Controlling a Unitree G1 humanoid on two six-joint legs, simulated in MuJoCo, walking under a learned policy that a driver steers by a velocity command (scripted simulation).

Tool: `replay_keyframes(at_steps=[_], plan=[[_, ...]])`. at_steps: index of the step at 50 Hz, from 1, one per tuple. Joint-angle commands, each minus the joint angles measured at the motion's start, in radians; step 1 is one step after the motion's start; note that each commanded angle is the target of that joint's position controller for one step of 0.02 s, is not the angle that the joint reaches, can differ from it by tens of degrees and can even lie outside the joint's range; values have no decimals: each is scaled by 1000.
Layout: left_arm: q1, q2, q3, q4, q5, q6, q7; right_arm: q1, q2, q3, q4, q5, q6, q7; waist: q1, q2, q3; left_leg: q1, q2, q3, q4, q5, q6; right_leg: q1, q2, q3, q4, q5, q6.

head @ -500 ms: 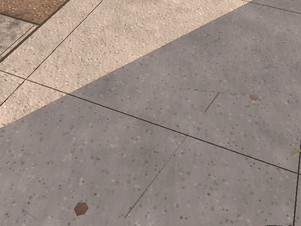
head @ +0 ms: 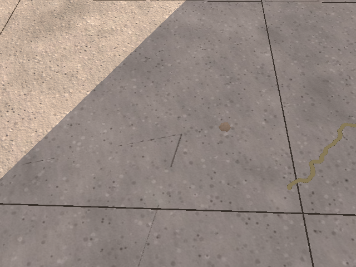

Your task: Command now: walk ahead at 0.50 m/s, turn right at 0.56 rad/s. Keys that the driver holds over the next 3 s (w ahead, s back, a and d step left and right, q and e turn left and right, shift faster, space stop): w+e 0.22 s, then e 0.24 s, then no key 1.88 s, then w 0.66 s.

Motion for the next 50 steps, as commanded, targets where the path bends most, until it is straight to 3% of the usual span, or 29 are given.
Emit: replay_keyframes(at_steps=[1, 2, 3, 4, 7, 11, 14, 17, 19, 20, 21, 22, 23, 24, 25, 27, 29, 31, 33, 35, 38, 39, 40, 41, 42, 43, 45, 47, 50], plan=[[258, 183, 52, -8, 6, -30, 5, -122, -122, -9, -161, 34, -86, 19, 125, -63, -237, -683, -26, -192, 358, 44, 47, 723, -319, 673, -391, -111, -242], [187, 149, 42, -17, 4, -35, 6, -117, -118, -10, -145, 11, -91, 10, 75, 6, -162, -626, 16, -190, 265, 113, 47, 573, -271, 558, -389, -3, -205], [136, 116, 31, -33, 11, -37, 11, -101, -131, -20, -135, -10, -83, 5, 37, -9, -134, -550, 43, -194, 190, 161, 39, 465, -238, 479, -401, 98, -187], [113, 105, 26, -48, 19, -36, 16, -84, -133, -23, -130, -15, -70, 6, 15, -26, -126, -494, 53, -195, 158, 189, 29, 399, -215, 445, -422, 150, -182], [139, 139, 34, -46, 13, -41, 35, -100, -94, -16, -141, -29, -43, 4, 7, -20, -108, -466, 38, -166, 25, 265, -20, 306, -183, 361, -446, 288, -187], [195, 157, 40, -31, 5, -32, 56, -249, -53, 3, -186, -25, -42, 9, 61, -55, -73, -438, -15, -157, -285, 513, -48, 258, -119, 295, -436, 208, -129], [238, 168, 46, -12, 5, -14, 63, -324, -57, 4, -217, -19, -51, 20, 89, -81, -65, -354, -78, -140, -429, 608, -41, 244, -105, 301, -369, 304, -85], [250, 151, 46, -9, 1, 8, 75, -308, -93, -10, -222, -17, -56, 31, 75, -101, -98, -319, -102, -178, -501, 562, -15, 333, -125, 386, -248, 319, -53], [202, 140, 45, -33, 4, 16, 84, -235, -118, -22, -204, -22, -64, 31, 29, -124, -126, -248, -97, -183, -543, 532, 18, 367, -118, 436, -142, 348, -24], [172, 120, 38, -51, 3, 16, 83, -167, -134, -29, -191, -34, -70, 26, -13, -110, -167, -129, -68, -176, -603, 640, 46, 346, -67, 414, -35, 350, 13], [177, 62, 18, -82, 20, 13, 81, -66, -192, -39, -189, -56, -72, 18, -41, 7, -308, 133, 113, -317, -537, 924, 111, 225, 2, 347, 218, 116, 60], [401, 7, 3, -74, 14, 10, 77, -31, -222, -40, -184, -70, -54, 16, 50, 288, -455, 434, 388, -663, -504, 1202, 315, -46, 139, 260, 510, -586, 123], [463, 130, 18, -49, 2, 16, 72, -37, -185, -40, -183, -29, -35, 20, 50, 271, -500, 407, 420, -794, -539, 914, 351, -114, 42, 265, 653, -519, 147], [342, 184, 36, -48, -6, 32, 75, -92, -108, -18, -212, -24, -21, 14, 12, 174, -365, 301, 332, -639, -570, 764, 306, -159, 11, 237, 695, -435, 174], [262, 188, 39, -57, -1, 49, 83, -139, -75, -3, -212, -30, -5, 11, 8, 105, -279, 181, 267, -514, -593, 672, 265, -161, -13, 199, 670, -374, 185], [220, 146, 35, -75, 6, 75, 88, -195, -71, 7, -203, -37, 14, 10, 40, 117, -165, -39, 183, -388, -655, 615, 244, -78, -43, 177, 575, -328, 188], [238, 79, 15, -75, 12, 77, 88, -205, -87, 1, -183, -43, 13, 11, 56, 148, -153, -120, 143, -296, -689, 675, 251, 20, -36, 128, 428, -300, 185], [226, 57, 2, -76, 23, 70, 87, -213, -98, -3, -169, -36, 13, 11, 55, 146, -193, -112, 155, -261, -682, 767, 271, 93, -47, 114, 290, -261, 180], [195, 59, -4, -80, 25, 68, 80, -212, -113, -7, -156, -24, 20, 11, 40, 153, -224, -96, 169, -253, -682, 745, 278, 156, -58, 105, 170, -188, 171], [171, 75, -3, -81, 23, 72, 71, -200, -125, -7, -143, -17, 31, 13, 29, 154, -216, -100, 172, -259, -688, 600, 271, 204, -54, 91, 73, -142, 158], [171, 71, -3, -66, 34, 72, 59, -202, -101, 10, -121, -4, 41, 18, 56, 132, -166, -187, 128, -240, -659, 329, 203, 359, -32, 62, -185, 6, 109], [154, 90, -3, -81, 45, 71, 61, -162, -68, 24, -102, -8, 37, 23, 51, 95, -157, -235, 99, -226, -637, 243, 136, 420, -80, 128, -257, 68, 77], [144, 154, 4, -102, 55, 70, 70, -138, -33, 38, -105, -33, 32, 30, 14, -50, -168, -281, 22, -145, -505, 144, 62, 455, -233, 299, -301, 185, 24], [78, 142, -4, -87, 60, 66, 65, -102, -6, 41, -102, -33, 31, 26, -44, -219, -153, -164, -35, -87, -517, 134, 20, 248, -275, 341, -335, 3, -48], [23, 80, -18, -111, 57, 54, 56, -136, -58, 33, -89, -42, 35, 20, -22, -164, -108, -104, -34, -97, -520, 223, -3, 192, -205, 294, -353, -141, -21], [33, 59, -24, -95, 64, 44, 52, -153, -65, 31, -83, -44, 35, 20, -14, -151, -96, -85, -34, -96, -535, 284, -7, 185, -165, 258, -342, -196, 22], [50, 83, -19, -83, 56, 31, 51, -131, -90, 25, -56, -41, 41, 13, -6, -113, -61, -85, -20, -107, -550, 318, 0, 177, -132, 226, -322, -161, 59], [87, 78, -22, -69, 49, 27, 55, -129, -82, 28, -37, -32, 37, 17, 1, -56, -58, -99, -14, -112, -564, 325, 14, 214, -116, 204, -284, -75, 68], [95, 72, -22, -64, 45, 28, 60, -128, -72, 30, -7, -29, 31, 16, 7, -20, -81, -90, -11, -113, -565, 362, 12, 255, -106, 186, -250, 29, 62]])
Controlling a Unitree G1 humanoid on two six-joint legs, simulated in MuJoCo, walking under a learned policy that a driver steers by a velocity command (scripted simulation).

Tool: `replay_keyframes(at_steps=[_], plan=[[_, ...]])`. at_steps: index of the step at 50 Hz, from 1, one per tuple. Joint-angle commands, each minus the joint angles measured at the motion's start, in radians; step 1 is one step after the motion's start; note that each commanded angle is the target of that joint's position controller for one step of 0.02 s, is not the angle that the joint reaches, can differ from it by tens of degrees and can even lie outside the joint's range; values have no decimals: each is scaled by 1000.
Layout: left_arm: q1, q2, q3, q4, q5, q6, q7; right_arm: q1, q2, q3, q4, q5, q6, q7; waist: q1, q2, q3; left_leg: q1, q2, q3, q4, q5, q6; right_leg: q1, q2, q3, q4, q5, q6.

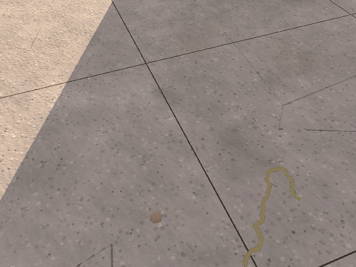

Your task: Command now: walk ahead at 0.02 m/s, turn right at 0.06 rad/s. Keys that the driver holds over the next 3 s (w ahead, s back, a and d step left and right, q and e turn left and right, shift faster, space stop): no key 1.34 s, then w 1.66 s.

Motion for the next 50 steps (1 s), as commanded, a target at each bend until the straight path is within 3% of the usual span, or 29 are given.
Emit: replay_keyframes(at_steps=[1, 12, 26, 50], plan=[[7, 136, 40, -52, -4, -13, 8, -30, -107, -23, -25, 5, -15, -4, 18, -25, -29, 30, 33, -42, -54, 79, 8, -5, -80, 89, -111, 146, -43], [21, 122, 46, 10, -11, -16, 7, -34, -119, -25, 67, 14, 3, -25, 10, -10, -46, 87, 40, -46, -39, 150, 13, 22, -58, 56, -102, 280, -37], [48, 122, 43, 138, -15, -22, 20, -42, -111, -28, 153, 16, 18, -43, 8, -12, -14, 98, 31, -40, -60, 127, 14, 19, -44, 32, -134, 236, -24], [85, 93, 20, 321, -22, -24, 26, 46, -71, -24, 214, 17, 20, -58, 17, -4, 20, 79, 16, -30, -76, 92, 14, 1, -28, 8, -167, 151, -20]])
Over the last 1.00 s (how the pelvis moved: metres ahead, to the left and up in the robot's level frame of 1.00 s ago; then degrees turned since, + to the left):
0.32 -0.01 0.02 -23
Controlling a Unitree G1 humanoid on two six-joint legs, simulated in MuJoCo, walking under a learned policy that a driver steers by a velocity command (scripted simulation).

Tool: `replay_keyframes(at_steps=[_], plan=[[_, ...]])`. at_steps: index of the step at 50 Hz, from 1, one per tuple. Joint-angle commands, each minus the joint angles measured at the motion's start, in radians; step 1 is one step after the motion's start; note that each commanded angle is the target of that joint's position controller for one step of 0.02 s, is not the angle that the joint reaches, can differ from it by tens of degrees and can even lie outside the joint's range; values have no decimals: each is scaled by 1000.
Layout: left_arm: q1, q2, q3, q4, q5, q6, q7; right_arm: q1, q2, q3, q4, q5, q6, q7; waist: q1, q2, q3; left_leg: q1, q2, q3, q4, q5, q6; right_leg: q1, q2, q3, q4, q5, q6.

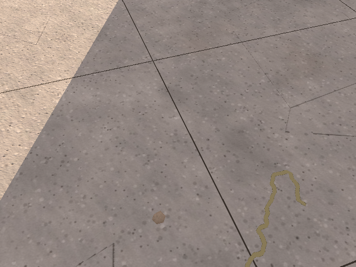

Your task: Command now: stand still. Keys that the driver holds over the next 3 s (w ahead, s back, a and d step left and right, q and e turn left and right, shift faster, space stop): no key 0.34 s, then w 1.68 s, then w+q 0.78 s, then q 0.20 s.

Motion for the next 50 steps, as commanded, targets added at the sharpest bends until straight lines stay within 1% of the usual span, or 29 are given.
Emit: replay_keyframes(at_steps=[1, 17, 18, 19, 20, 21, 22, 24, 25, 26, 27, 28, 29, 30, 31, 32, 33, 34, 35, 36, 37, 38, 40, 42, 43, 46, 48, 49, 50], plan=[[35, 102, 16, -12, -1, -7, 3, 28, -102, -14, -22, 0, -6, -4, 2, -6, 5, 36, 6, -5, -58, 114, 19, -72, -36, 29, -98, 150, -16], [66, 78, 7, 41, -3, -6, 3, 91, -74, -8, -18, 3, -8, -8, 8, -3, 16, 28, 1, -4, -55, 118, 23, -79, -31, 20, -97, 147, -13], [85, 70, 5, 53, -4, -4, 4, 111, -63, -6, -9, 3, -7, -8, 9, -6, -7, 37, -12, 11, -52, 27, 24, -69, -22, 11, -103, 46, -16], [89, 82, 10, 55, -10, -1, 8, 116, -64, -8, -6, 8, -5, -10, 11, -16, 6, 18, -37, 35, -23, -120, 32, -87, -12, 11, -103, -127, -31], [86, 106, 18, 49, -17, 1, 11, 115, -70, -12, -11, 13, -6, -12, 15, -34, 38, -30, -54, 50, 10, -278, 43, -122, -20, 32, -109, -313, -54], [89, 118, 23, 40, -20, -1, 12, 101, -73, -14, -23, 13, -12, -12, 22, -45, 86, -94, -55, 47, 36, -369, 54, -158, -49, 75, -133, -445, -80], [107, 131, 29, 37, -24, -9, 11, 81, -61, -12, -38, 13, -24, -9, 34, -70, 120, -154, -54, 45, 78, -376, 62, -165, -97, 144, -164, -514, -109], [164, 180, 49, 45, -33, -31, 4, 54, -18, -3, -64, 16, -58, 10, 56, -181, 128, -252, -57, 72, 257, -227, 64, -96, -250, 362, -266, -576, -195], [161, 184, 54, 41, -34, -39, 2, 42, -20, -4, -76, 21, -73, 20, 55, -191, 143, -268, -24, 37, 325, -206, 81, -114, -308, 443, -297, -557, -230], [135, 170, 52, 27, -30, -46, 0, 42, -25, -6, -84, 28, -86, 29, 38, -177, 152, -274, -7, 18, 339, -237, 101, -120, -322, 454, -300, -513, -235], [93, 166, 50, 12, -34, -52, -4, 65, -19, -5, -86, 36, -97, 36, 9, -175, 158, -239, 4, 14, 258, -257, 120, -133, -312, 416, -277, -458, -218], [36, 157, 48, -6, -44, -52, -8, 126, -21, -9, -66, 38, -106, 40, -35, -151, 148, -107, -8, 37, 103, -205, 133, -183, -262, 328, -235, -390, -179], [1, 153, 47, -21, -46, -51, -11, 215, -33, -20, -26, 32, -109, 39, -70, -113, 120, 71, -49, 65, 5, -105, 123, -257, -188, 227, -159, -290, -141], [-28, 129, 41, -38, -40, -56, -13, 326, -70, -36, 10, 23, -107, 38, -104, -18, 72, 232, 4, -41, -39, -70, 124, -346, -111, 119, 28, -135, -98], [-42, 65, 24, -66, -28, -71, -15, 473, -179, -66, 27, 25, -109, 36, -140, 252, 2, 388, 215, -401, -207, -178, 211, -511, 11, -52, 396, -98, -28], [-46, 60, 24, -88, -38, -90, -14, 509, -203, -61, 28, 11, -122, 48, -125, 307, -15, 393, 366, -728, -308, -251, 318, -636, 40, 17, 635, -260, -27], [-44, 82, 29, -86, -52, -102, -20, 407, -135, -39, -1, 7, -135, 48, -69, 156, 63, 349, 372, -679, -295, -242, 313, -711, -32, 76, 768, -207, -49], [-38, 83, 29, -77, -55, -111, -30, 339, -93, -27, -28, 9, -141, 51, -43, 98, 86, 322, 319, -541, -291, -196, 275, -730, -73, 78, 791, -102, -70], [-42, 91, 35, -71, -47, -118, -33, 294, -87, -21, -46, 8, -139, 58, -25, 60, 89, 306, 273, -431, -302, -120, 241, -726, -103, 59, 752, -15, -79], [-64, 115, 47, -74, -36, -120, -36, 283, -68, -13, -54, 8, -134, 61, -21, 61, 93, 298, 238, -336, -305, 27, 211, -709, -123, 43, 698, 43, -78], [-73, 113, 52, -74, -31, -117, -43, 303, -43, -4, -51, 4, -125, 59, -22, 77, 78, 288, 202, -255, -305, 144, 192, -672, -130, 21, 661, 73, -71], [-79, 91, 50, -75, -31, -111, -50, 331, -39, -1, -48, 0, -117, 55, -22, 89, 66, 283, 184, -206, -303, 232, 188, -652, -129, 0, 630, 93, -59], [-145, 54, 40, -100, -27, -99, -56, 355, -65, -2, -53, -3, -107, 41, -28, 76, 74, 257, 172, -152, -319, 317, 199, -650, -122, -30, 534, 140, -31], [-262, 31, 26, -149, -26, -97, -57, 340, -91, -4, -70, -6, -102, 28, -42, 64, 104, 184, 154, -110, -349, 316, 200, -603, -101, -52, 357, 215, -12], [-310, 26, 20, -166, -27, -97, -59, 346, -104, -6, -75, -5, -101, 24, -52, 72, 111, 155, 146, -93, -364, 304, 198, -561, -85, -67, 280, 255, -9], [-392, 47, 16, -202, -35, -96, -70, 387, -123, -16, -67, 7, -103, 20, -60, 91, 133, 162, 170, -73, -389, 299, 203, -493, -60, -81, 156, 312, -21], [-420, 64, 18, -224, -37, -100, -79, 387, -123, -23, -62, 16, -102, 19, -44, 89, 138, 231, 197, -61, -365, 361, 193, -486, -59, -66, 99, 310, -48], [-414, 78, 23, -229, -37, -104, -83, 377, -129, -28, -64, 16, -99, 19, -26, 91, 121, 270, 208, -51, -331, 448, 183, -460, -50, -66, 79, 294, -64], [-380, 101, 33, -226, -36, -107, -85, 362, -141, -33, -70, 13, -96, 19, 4, 106, 82, 306, 215, -42, -272, 612, 172, -397, -29, -74, 73, 270, -81]])
Over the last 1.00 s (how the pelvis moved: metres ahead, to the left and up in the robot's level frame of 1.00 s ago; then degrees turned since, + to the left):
0.02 0.00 0.00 1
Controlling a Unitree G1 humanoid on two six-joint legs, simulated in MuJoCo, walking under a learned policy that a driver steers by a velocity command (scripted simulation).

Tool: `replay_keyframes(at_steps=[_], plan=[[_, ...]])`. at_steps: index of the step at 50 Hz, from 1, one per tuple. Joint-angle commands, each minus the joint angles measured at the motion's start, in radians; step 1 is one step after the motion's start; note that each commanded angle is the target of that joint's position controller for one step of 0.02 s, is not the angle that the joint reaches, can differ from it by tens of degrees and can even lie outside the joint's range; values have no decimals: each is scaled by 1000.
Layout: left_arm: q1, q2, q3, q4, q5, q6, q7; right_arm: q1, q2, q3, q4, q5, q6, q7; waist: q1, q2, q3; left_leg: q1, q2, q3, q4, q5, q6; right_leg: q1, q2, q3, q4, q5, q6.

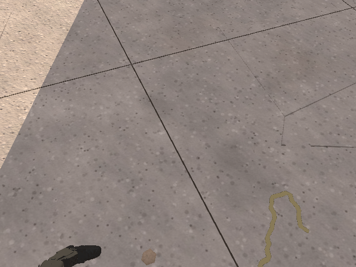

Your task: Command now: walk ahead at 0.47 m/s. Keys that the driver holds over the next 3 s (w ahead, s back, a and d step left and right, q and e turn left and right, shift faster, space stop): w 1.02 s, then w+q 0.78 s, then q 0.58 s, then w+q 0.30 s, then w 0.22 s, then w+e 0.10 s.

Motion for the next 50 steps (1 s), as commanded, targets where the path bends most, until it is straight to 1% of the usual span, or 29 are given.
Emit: replay_keyframes(at_steps=[1, 2, 3, 4, 5, 6, 7, 8, 10, 11, 13, 17, 20, 24, 27, 28, 29, 30, 31, 32, 33, 34, 35, 36, 38, 40, 43, 47, 50], plan=[[11, 127, 40, -58, -1, -19, -5, -1, -192, -44, -34, -2, 5, -6, 125, 156, 21, -66, 271, -61, 144, 946, 110, 173, 59, -27, -18, -41, -49], [165, 165, 64, -13, -4, -17, 1, -20, -192, -45, -42, -7, 15, -5, 203, 167, -74, -86, 244, -35, 321, 1080, 90, 359, 92, -45, -17, -53, -75], [341, 209, 85, 37, -4, -10, 10, -43, -185, -39, -60, -12, 18, -2, 282, 160, -174, -246, 209, -23, 550, 993, 59, 633, 36, 19, -5, -51, -113], [506, 306, 109, 66, 26, -4, 20, 52, -71, -9, -83, -21, 5, 12, 254, -60, -360, -623, 65, -5, 961, 514, 3, 1040, -244, 447, -26, -205, -261], [518, 259, 91, 82, 26, 1, 17, 72, -21, 8, -66, 4, -25, 23, 232, -199, -473, -793, -57, -132, 1220, -166, -11, 1110, -377, 848, -252, -351, -339], [408, 196, 70, 73, 14, -5, 13, -37, -114, -19, -104, 35, -50, 25, 220, -152, -293, -900, 11, -182, 1301, -140, 20, 962, -322, 746, -297, -390, -273], [306, 148, 56, 50, 14, -11, 12, -132, -148, -27, -136, 50, -61, 20, 187, -87, -162, -909, 67, -147, 1278, -53, 38, 781, -289, 572, -316, -313, -231], [231, 115, 44, 42, 22, -20, 5, -172, -147, -34, -142, 41, -60, 10, 144, -4, -84, -857, 114, -127, 1208, 25, 41, 605, -250, 444, -348, -191, -204], [193, 74, 31, 53, 37, -30, -2, -131, -115, -46, -135, 20, -30, -1, 75, -31, -51, -727, 164, -129, 1108, 85, 42, 428, -182, 297, -399, -122, -173], [209, 77, 31, 65, 35, -31, -1, -116, -92, -45, -132, 19, -17, -4, 64, -40, -38, -708, 170, -121, 1074, 85, 39, 387, -170, 266, -423, -112, -179], [245, 112, 36, 86, 34, -34, 10, -163, -95, -49, -159, 12, -4, -6, 57, -42, 4, -748, 183, -105, 998, 128, 20, 341, -166, 220, -464, -85, -196], [325, 154, 42, 103, 32, -26, 41, -348, -113, -54, -224, -2, -8, 0, 97, -20, 38, -867, 185, -88, 731, 356, -13, 406, -151, 167, -482, -32, -180], [388, 172, 44, 115, 21, -20, 49, -471, -93, -42, -254, 4, -16, 14, 139, -19, 44, -817, 139, -42, 535, 474, -16, 441, -128, 113, -477, -18, -150], [474, 181, 50, 149, 10, -3, 51, -582, -102, -34, -297, 15, -20, 38, 173, -19, 66, -848, 116, -44, 420, 436, -2, 592, -182, 120, -420, -17, -142], [472, 199, 60, 155, 9, 15, 56, -566, -136, -43, -312, 17, -29, 53, 137, -39, 43, -795, 93, -37, 374, 322, 37, 687, -227, 133, -336, 109, -116], [449, 206, 62, 149, 11, 21, 56, -504, -160, -54, -300, 17, -32, 54, 95, -55, 3, -695, 63, -12, 360, 294, 54, 691, -217, 117, -261, 267, -101], [429, 194, 57, 142, 14, 27, 55, -362, -198, -76, -257, 14, -33, 51, 21, -49, -82, -504, 28, 18, 345, 298, 80, 662, -170, 77, -94, 416, -78], [428, 158, 41, 122, 27, 28, 54, -166, -266, -102, -207, 6, -32, 42, -49, 5, -226, -200, 121, -84, 379, 309, 134, 503, -113, 32, 176, 310, -44], [551, 31, 3, 109, 33, 8, 43, -47, -375, -127, -178, -8, -25, 41, -9, 257, -378, 199, 379, -554, 309, 165, 301, 85, 67, -5, 586, -155, 33], [532, 74, 9, 126, 15, -21, 36, -41, -288, -101, -177, -5, -25, 45, -22, 264, -438, 237, 422, -794, 160, 76, 325, -55, 90, 149, 738, -557, 25], [431, 162, 33, 97, -14, -37, 32, -136, -231, -81, -191, 1, -28, 44, -8, 204, -277, 114, 385, -643, 155, 69, 262, -145, 26, 161, 793, -508, 2], [361, 168, 34, 79, -18, -43, 36, -231, -196, -69, -217, -1, -28, 42, 18, 129, -182, -40, 346, -494, 138, 153, 229, -133, -33, 132, 761, -411, -6], [329, 158, 39, 77, -4, -38, 44, -294, -165, -59, -225, -9, -28, 46, 48, 78, -110, -185, 305, -390, 104, 242, 211, -90, -68, 115, 690, -341, -3], [343, 143, 45, 80, 7, -24, 49, -321, -141, -50, -225, -18, -32, 49, 84, 88, -79, -279, 270, -317, 67, 281, 195, -25, -100, 120, 634, -290, -2], [378, 94, 41, 90, 11, 2, 51, -307, -140, -51, -208, -16, -36, 52, 111, 104, -59, -357, 247, -250, 22, 343, 207, 37, -110, 110, 573, -261, 11], [336, 92, 44, 74, 16, 13, 54, -271, -166, -57, -188, -14, -39, 42, 116, 87, -32, -365, 237, -201, -5, 397, 213, -10, -113, 100, 496, -195, 26], [222, 89, 46, 32, 27, 13, 51, -221, -182, -60, -170, -11, -31, 24, 93, 73, -5, -329, 231, -156, -24, 425, 202, -83, -111, 96, 312, -39, 47], [82, 71, 37, -6, 19, 5, 37, -165, -194, -61, -147, -1, -26, 12, 53, 80, 28, -312, 204, -93, -42, 379, 174, -34, -68, 56, 87, 116, 48], [4, 74, 31, -34, 13, 1, 24, -111, -196, -64, -116, 5, -16, 10, 30, 80, 58, -224, 235, -89, -21, 376, 172, -50, -53, 53, 7, 105, 38]])
Over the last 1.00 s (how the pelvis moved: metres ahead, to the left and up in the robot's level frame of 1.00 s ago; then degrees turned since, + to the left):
0.22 0.03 -0.01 0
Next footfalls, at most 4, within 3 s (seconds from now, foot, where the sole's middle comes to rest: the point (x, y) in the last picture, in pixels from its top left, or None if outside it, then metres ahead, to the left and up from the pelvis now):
0.06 right None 0.23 -0.12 -0.76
0.60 left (134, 247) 0.54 0.13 -0.76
1.14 right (189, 170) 0.86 -0.12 -0.76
1.68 left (121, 130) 1.10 0.18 -0.76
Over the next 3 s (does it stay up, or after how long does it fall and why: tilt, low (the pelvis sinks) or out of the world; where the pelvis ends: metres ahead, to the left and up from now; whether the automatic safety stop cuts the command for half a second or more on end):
stays up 1.32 0.31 0.00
